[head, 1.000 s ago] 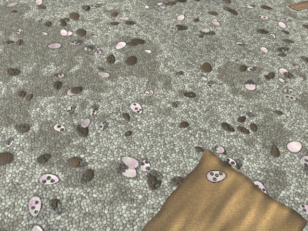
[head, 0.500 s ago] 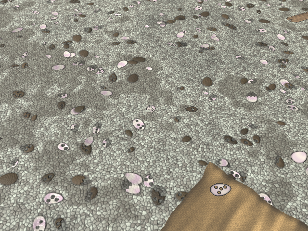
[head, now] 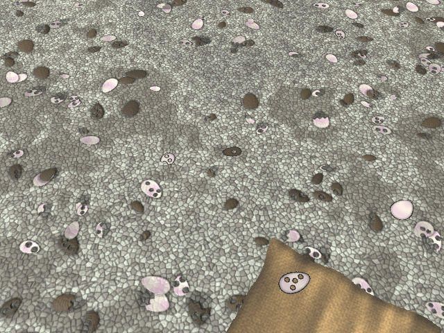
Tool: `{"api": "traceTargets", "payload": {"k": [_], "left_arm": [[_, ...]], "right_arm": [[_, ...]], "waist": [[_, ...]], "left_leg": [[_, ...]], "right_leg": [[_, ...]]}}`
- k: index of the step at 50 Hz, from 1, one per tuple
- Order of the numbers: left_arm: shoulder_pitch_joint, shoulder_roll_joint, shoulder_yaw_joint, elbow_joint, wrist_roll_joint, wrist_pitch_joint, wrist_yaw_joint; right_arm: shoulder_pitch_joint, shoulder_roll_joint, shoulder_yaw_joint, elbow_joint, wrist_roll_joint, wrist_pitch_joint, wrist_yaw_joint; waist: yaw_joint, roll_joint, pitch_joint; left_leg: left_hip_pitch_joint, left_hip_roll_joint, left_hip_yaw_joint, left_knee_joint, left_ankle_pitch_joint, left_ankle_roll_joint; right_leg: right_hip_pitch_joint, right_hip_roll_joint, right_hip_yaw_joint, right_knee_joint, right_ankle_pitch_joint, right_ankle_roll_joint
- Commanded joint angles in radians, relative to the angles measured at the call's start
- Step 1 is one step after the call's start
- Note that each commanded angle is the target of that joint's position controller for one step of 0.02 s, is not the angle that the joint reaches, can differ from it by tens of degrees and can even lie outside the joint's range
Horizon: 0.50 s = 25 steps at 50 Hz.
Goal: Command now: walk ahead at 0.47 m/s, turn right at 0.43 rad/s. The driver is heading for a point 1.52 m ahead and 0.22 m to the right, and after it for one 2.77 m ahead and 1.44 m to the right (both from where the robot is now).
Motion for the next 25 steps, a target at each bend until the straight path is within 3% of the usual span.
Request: {"api": "traceTargets", "payload": {"k": [1,2,3,4,5,6,7,8,9,11,14,19,25], "left_arm": [[0.091,0.087,0.024,-0.033,0.000,-0.016,0.009],[0.220,0.112,0.039,0.007,0.001,-0.020,0.012],[0.347,0.146,0.059,0.045,0.010,-0.023,0.018],[0.436,0.230,0.087,0.053,0.018,-0.020,0.031],[0.383,0.288,0.101,0.027,0.009,-0.006,0.028],[0.335,0.261,0.100,0.032,-0.019,-0.001,0.029],[0.277,0.212,0.088,0.022,-0.023,-0.004,0.034],[0.242,0.165,0.077,0.021,-0.017,-0.010,0.035],[0.222,0.144,0.070,0.016,-0.018,-0.018,0.041],[0.229,0.134,0.062,0.017,-0.024,-0.037,0.046],[0.287,0.177,0.070,0.022,-0.029,-0.049,0.048],[0.420,0.177,0.071,0.025,-0.028,-0.037,0.049],[0.513,0.172,0.065,0.027,-0.013,-0.032,0.066]], "right_arm": [[0.006,-0.189,-0.035,-0.029,0.003,-0.003,-0.017],[-0.012,-0.205,-0.041,-0.040,0.001,0.005,-0.017],[-0.032,-0.213,-0.045,-0.053,0.002,0.009,-0.011],[-0.029,-0.168,-0.039,-0.089,-0.003,0.007,0.000],[0.000,-0.115,-0.037,-0.149,0.018,0.002,0.018],[-0.116,-0.179,-0.049,-0.177,0.004,-0.007,0.021],[-0.170,-0.185,-0.050,-0.204,0.009,-0.020,0.027],[-0.177,-0.177,-0.051,-0.203,0.007,-0.024,0.024],[-0.180,-0.166,-0.052,-0.208,-0.008,-0.010,0.022],[-0.160,-0.139,-0.049,-0.219,-0.027,0.029,0.028],[-0.248,-0.133,-0.048,-0.267,-0.032,0.059,0.035],[-0.462,-0.147,-0.048,-0.357,-0.024,0.067,0.043],[-0.625,-0.142,-0.028,-0.433,-0.013,0.054,0.057]], "waist": [[0.105,0.133,-0.031],[0.154,0.146,-0.103],[0.216,0.128,-0.160],[0.227,-0.008,-0.239],[0.146,-0.196,-0.322],[0.150,-0.039,-0.223],[0.121,0.001,-0.112],[0.074,0.081,-0.039],[0.041,0.096,-0.020],[0.006,0.064,-0.033],[0.018,0.027,-0.015],[0.105,-0.022,-0.008],[0.163,-0.051,-0.004]], "left_leg": [[-0.097,0.271,0.014,0.276,1.254,0.051],[-0.113,0.279,0.016,0.446,1.241,0.052],[-0.221,0.259,0.034,0.669,1.072,0.044],[-0.437,0.187,0.042,1.018,0.519,0.028],[-0.805,-0.028,-0.080,1.346,-0.147,-0.009],[-0.917,0.048,-0.210,1.341,-0.040,0.012],[-0.919,0.090,-0.202,1.263,0.057,0.015],[-0.863,0.123,-0.197,1.176,0.093,0.008],[-0.797,0.142,-0.202,1.118,0.091,-0.009],[-0.723,0.156,-0.195,1.031,0.077,-0.043],[-0.768,0.162,-0.156,0.901,0.152,-0.083],[-0.890,0.137,-0.142,0.684,0.342,-0.103],[-0.901,0.080,-0.120,0.481,0.365,-0.072]], "right_leg": [[0.239,0.090,-0.065,-0.041,-0.047,-0.066],[0.369,0.107,-0.049,-0.075,-0.057,-0.095],[0.550,0.095,-0.001,-0.148,-0.060,-0.130],[0.741,-0.132,0.305,-0.173,-0.187,-0.197],[0.931,-0.362,0.901,-0.336,-0.194,-0.373],[0.861,-0.322,0.827,-0.405,-0.260,-0.336],[0.721,-0.302,0.702,-0.434,-0.209,-0.299],[0.588,-0.262,0.612,-0.455,-0.068,-0.260],[0.494,-0.214,0.538,-0.457,0.044,-0.235],[0.414,-0.159,0.447,-0.461,0.171,-0.217],[0.382,-0.110,0.394,-0.478,0.202,-0.194],[0.510,-0.087,0.421,-0.455,0.270,-0.114],[0.679,-0.109,0.444,-0.392,0.414,-0.112]]}}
